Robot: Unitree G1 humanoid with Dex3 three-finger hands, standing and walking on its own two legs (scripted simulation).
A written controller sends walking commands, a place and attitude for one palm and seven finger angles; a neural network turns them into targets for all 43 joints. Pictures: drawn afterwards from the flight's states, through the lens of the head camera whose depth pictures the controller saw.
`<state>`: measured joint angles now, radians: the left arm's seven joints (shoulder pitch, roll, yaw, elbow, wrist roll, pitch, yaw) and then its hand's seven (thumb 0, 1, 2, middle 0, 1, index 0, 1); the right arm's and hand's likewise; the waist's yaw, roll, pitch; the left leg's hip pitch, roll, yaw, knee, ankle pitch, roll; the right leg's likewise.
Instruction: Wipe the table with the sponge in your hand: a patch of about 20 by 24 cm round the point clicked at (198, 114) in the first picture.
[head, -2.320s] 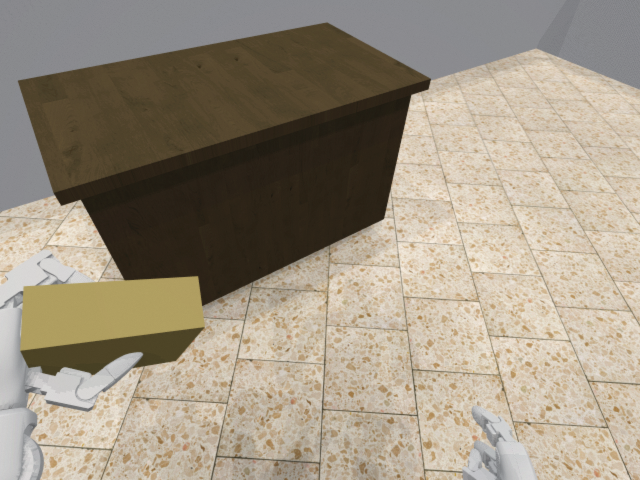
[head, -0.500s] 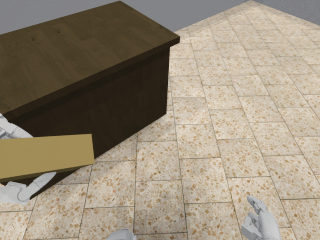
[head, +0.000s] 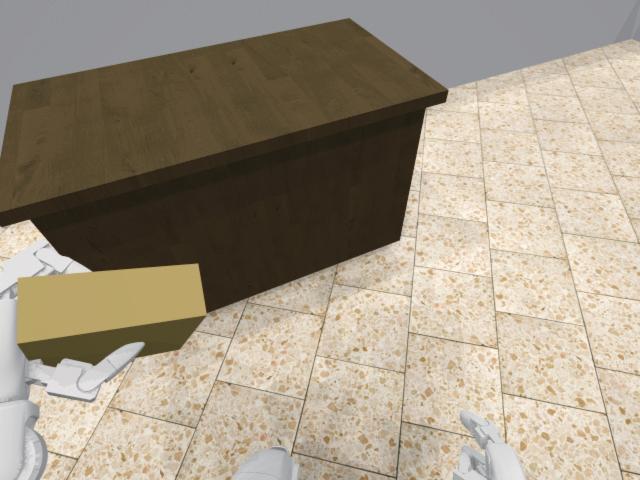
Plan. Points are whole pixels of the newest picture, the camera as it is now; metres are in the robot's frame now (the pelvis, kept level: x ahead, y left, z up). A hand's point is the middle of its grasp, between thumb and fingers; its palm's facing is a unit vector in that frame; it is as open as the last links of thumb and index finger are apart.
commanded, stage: take the last steps up to it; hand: left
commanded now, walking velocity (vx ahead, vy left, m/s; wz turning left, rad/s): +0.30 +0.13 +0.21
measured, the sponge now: (142, 317) +0.23 +0.20 +0.15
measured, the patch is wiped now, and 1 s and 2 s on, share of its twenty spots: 0.00 0.00 0.00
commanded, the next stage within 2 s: none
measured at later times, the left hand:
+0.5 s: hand (16, 346) +0.17 +0.27 +0.19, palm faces +0.49 -0.78 -0.39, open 9.1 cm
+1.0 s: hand (44, 284) +0.23 +0.28 +0.19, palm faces +0.48 -0.75 -0.45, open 9.1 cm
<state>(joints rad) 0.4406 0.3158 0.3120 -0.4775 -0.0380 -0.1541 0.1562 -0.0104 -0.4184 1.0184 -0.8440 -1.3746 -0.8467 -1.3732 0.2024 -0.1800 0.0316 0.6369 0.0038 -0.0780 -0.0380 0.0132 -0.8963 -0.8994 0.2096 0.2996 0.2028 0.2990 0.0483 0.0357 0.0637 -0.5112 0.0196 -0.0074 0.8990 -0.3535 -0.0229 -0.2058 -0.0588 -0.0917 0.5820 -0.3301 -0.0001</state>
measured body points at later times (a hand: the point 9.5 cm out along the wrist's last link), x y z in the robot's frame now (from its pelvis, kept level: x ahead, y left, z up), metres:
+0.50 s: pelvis -0.02 +0.02 +0.01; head -0.02 +0.01 +0.46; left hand +0.14 +0.31 +0.21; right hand +0.15 -0.18 -0.09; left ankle -0.01 +0.13 -0.73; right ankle +0.03 -0.09 -0.70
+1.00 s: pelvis +0.05 +0.03 +0.01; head +0.08 +0.02 +0.46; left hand +0.20 +0.32 +0.21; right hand +0.23 -0.23 -0.07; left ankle +0.09 +0.17 -0.71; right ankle +0.03 -0.07 -0.73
